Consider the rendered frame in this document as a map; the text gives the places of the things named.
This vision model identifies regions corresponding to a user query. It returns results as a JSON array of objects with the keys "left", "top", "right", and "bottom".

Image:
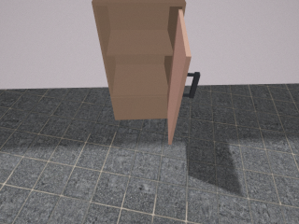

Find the cupboard door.
[{"left": 166, "top": 9, "right": 192, "bottom": 145}]

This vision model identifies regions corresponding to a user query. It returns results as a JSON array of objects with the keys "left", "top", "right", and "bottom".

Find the handle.
[{"left": 182, "top": 72, "right": 201, "bottom": 99}]

